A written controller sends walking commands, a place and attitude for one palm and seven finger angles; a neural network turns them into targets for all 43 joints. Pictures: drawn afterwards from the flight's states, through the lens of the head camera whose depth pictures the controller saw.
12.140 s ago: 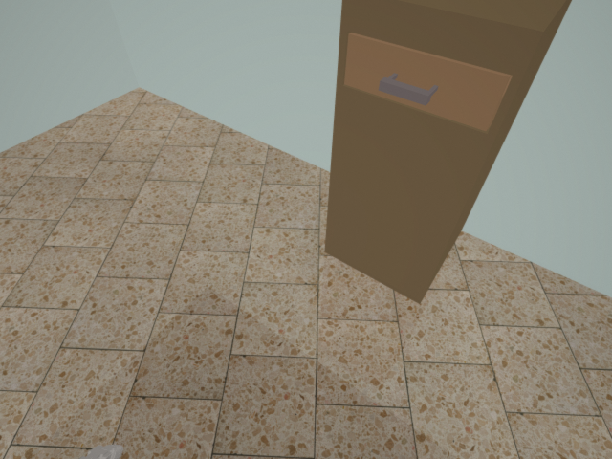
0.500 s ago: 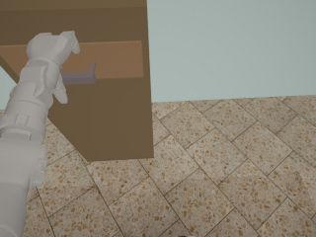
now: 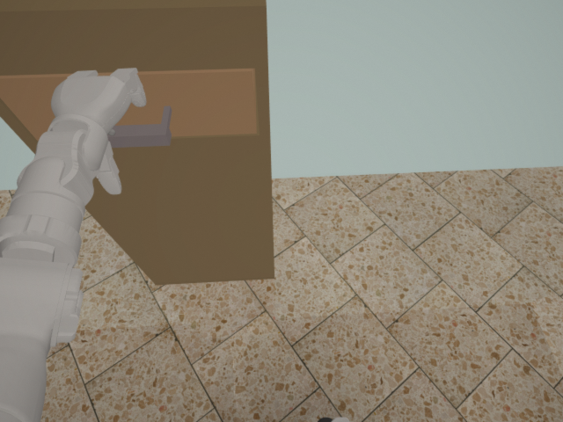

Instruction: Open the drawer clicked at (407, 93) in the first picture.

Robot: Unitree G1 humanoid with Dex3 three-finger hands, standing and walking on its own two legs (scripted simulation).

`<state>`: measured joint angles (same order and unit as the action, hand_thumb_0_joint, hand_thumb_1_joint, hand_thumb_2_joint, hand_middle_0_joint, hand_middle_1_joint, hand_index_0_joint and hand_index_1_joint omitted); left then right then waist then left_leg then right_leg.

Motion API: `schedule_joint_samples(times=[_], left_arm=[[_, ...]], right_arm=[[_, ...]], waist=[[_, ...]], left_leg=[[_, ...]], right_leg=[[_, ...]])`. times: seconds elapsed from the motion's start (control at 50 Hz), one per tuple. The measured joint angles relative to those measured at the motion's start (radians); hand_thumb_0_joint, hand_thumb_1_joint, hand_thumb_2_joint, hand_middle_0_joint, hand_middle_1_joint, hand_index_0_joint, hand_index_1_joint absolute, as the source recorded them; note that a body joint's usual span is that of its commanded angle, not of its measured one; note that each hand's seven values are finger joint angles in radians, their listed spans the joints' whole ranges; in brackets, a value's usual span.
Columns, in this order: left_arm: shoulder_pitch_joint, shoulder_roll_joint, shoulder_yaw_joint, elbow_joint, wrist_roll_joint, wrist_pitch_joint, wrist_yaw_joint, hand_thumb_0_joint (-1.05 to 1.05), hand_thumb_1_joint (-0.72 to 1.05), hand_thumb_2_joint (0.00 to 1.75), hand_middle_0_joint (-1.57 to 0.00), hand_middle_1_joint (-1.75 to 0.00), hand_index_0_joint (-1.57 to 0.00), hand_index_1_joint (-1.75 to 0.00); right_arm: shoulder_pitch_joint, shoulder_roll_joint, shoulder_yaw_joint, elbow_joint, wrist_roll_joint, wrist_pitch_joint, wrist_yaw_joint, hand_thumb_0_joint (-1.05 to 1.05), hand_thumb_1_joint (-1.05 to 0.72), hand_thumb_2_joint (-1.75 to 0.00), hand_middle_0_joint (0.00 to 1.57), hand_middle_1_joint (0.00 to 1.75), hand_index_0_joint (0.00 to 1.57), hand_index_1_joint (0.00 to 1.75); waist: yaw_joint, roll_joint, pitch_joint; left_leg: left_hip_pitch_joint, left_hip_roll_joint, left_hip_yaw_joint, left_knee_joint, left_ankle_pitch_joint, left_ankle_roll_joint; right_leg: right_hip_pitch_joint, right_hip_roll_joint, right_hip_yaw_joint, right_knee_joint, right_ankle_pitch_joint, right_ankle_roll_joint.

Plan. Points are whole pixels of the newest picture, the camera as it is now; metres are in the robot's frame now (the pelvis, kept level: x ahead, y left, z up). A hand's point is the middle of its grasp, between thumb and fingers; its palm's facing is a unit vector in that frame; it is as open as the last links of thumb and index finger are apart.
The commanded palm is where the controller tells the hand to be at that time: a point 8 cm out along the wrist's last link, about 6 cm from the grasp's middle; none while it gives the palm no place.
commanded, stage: lower the fingers behind the handle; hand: left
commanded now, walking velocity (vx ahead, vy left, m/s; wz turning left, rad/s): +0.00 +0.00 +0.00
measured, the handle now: (132, 125) +0.55 +0.22 +0.07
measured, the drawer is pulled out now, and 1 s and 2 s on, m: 0.00 0.00 0.00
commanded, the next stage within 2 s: close the thumb around the handle in 1.30 s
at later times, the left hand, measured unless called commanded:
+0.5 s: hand (123, 149) +0.50 +0.22 +0.07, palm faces -0.10 -0.01 -1.00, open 13.8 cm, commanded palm +0.49 +0.23 +0.13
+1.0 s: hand (135, 159) +0.50 +0.21 +0.05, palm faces -0.06 -0.01 -1.00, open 13.9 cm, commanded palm +0.49 +0.22 +0.10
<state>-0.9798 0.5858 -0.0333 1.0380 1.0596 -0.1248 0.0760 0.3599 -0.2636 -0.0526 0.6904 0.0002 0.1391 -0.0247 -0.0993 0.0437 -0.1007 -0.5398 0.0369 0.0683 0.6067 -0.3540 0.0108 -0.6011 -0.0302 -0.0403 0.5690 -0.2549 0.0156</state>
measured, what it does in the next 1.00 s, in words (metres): stands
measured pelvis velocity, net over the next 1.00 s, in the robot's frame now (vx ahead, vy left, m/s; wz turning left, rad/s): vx -0.01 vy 0.00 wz -0.01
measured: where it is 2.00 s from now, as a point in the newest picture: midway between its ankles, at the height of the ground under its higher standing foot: outside the picture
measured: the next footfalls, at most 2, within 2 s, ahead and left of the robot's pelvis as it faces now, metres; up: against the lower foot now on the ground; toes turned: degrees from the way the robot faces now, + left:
none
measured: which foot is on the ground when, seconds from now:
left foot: down 0.00-1.00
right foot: down 0.00-1.00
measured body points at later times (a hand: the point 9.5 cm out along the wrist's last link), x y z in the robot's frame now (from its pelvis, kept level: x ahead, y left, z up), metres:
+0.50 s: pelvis -0.01 +0.00 -0.01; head +0.10 -0.01 +0.43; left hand +0.50 +0.22 +0.12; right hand -0.01 -0.28 -0.13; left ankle -0.05 +0.11 -0.72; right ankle +0.00 -0.13 -0.72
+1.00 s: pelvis -0.01 +0.00 -0.01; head +0.10 -0.01 +0.42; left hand +0.50 +0.21 +0.10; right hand -0.02 -0.28 -0.14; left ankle -0.05 +0.11 -0.72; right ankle +0.00 -0.13 -0.72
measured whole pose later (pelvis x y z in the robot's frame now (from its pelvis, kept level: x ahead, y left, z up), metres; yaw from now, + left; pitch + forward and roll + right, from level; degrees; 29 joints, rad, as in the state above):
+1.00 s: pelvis -0.01 +0.00 -0.01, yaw +0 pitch +20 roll -1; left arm -0.97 0.56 -0.01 1.14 1.11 -0.10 0.24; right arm 0.37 -0.27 -0.05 0.71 -0.03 0.10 -0.02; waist -0.14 0.05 -0.12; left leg -0.68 0.05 0.07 0.71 -0.38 0.01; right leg -0.74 -0.03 -0.04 0.67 -0.27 0.01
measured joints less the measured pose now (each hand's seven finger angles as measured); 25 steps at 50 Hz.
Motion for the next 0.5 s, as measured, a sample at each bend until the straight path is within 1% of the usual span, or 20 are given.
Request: schedule_joint_samples(times=[0.14, 0.26, 0.42, 0.5], left_arm=[[-0.008, -0.009, -0.01, 0.021, 0.015, -0.001, 0.04, 0.0, -0.49, 0.3, -0.32, -1.2, -0.31, -1.2], [-0.022, -0.006, 0.008, 0.052, 0.026, 0.013, 0.071, 0.0, -0.49, 0.3, -0.32, -1.2, -0.32, -1.21], [-0.008, -0.003, 0.013, 0.072, 0.024, 0.027, 0.065, 0.0, -0.49, 0.3, -0.32, -1.2, -0.33, -1.22], [0.023, -0.001, 0.021, 0.054, 0.026, 0.0, 0.063, 0.0, -0.49, 0.3, -0.32, -1.2, -0.32, -1.21]], right_arm=[[-0.001, -0.004, -0.004, 0.006, -0.003, -0.009, 0.002, 0.0, -0.91, -0.9, 0.2, 0.3, 0.2, 0.3], [-0.002, -0.005, -0.002, 0.006, -0.007, -0.016, 0.001, 0.0, -0.91, -0.9, 0.2, 0.3, 0.2, 0.3], [0.008, -0.005, 0.002, 0.005, -0.007, -0.014, 0.0, 0.0, -0.91, -0.9, 0.2, 0.3, 0.2, 0.3], [0.013, -0.004, 0.001, 0.003, -0.01, -0.018, -0.004, 0.0, -0.91, -0.9, 0.2, 0.3, 0.21, 0.3]], waist=[[-0.008, -0.002, 0.002], [-0.021, -0.001, -0.003], [-0.025, 0.003, -0.008], [-0.024, 0.003, -0.005]], left_leg=[[-0.03, 0.0, -0.006, 0.023, -0.006, -0.001], [-0.052, 0.004, -0.003, 0.037, -0.011, -0.002], [-0.057, 0.008, 0.001, 0.041, -0.011, -0.003], [-0.061, 0.008, 0.001, 0.045, -0.011, -0.003]], right_leg=[[-0.027, -0.001, -0.004, 0.021, -0.007, -0.002], [-0.05, 0.002, -0.001, 0.034, -0.009, -0.003], [-0.058, 0.006, 0.004, 0.037, -0.007, -0.004], [-0.063, 0.007, 0.004, 0.041, -0.007, -0.005]])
